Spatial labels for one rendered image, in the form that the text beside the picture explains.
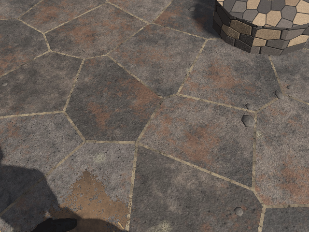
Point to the robot left hand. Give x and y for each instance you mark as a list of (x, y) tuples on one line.
[(56, 225)]

